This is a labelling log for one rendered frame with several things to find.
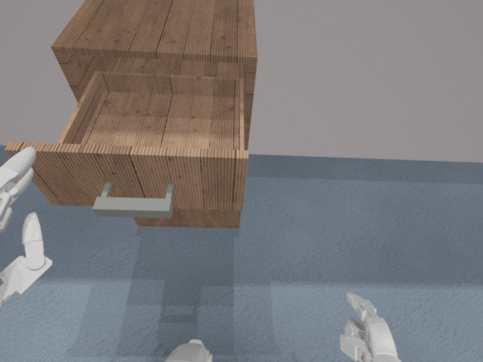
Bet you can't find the handle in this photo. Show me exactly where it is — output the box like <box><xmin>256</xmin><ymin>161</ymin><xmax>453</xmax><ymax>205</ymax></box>
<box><xmin>92</xmin><ymin>182</ymin><xmax>174</xmax><ymax>218</ymax></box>

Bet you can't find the robot left hand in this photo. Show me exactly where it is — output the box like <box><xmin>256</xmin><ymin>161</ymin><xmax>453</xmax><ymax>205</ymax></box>
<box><xmin>0</xmin><ymin>146</ymin><xmax>52</xmax><ymax>310</ymax></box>

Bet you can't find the robot left shin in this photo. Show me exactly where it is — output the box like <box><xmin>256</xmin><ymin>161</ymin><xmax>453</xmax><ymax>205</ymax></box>
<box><xmin>189</xmin><ymin>339</ymin><xmax>204</xmax><ymax>346</ymax></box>

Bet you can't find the cabinet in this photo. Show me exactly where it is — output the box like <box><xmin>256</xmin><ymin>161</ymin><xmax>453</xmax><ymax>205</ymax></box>
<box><xmin>51</xmin><ymin>0</ymin><xmax>257</xmax><ymax>229</ymax></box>

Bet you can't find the left robot thigh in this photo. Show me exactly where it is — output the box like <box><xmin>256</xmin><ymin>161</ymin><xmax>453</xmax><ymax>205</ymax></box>
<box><xmin>165</xmin><ymin>343</ymin><xmax>213</xmax><ymax>362</ymax></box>

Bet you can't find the drawer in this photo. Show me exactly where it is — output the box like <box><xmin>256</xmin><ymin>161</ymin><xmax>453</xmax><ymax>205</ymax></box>
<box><xmin>5</xmin><ymin>71</ymin><xmax>248</xmax><ymax>210</ymax></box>

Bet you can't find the robot right hand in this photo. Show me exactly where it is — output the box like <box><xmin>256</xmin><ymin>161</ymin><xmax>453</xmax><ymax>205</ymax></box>
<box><xmin>340</xmin><ymin>292</ymin><xmax>398</xmax><ymax>362</ymax></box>

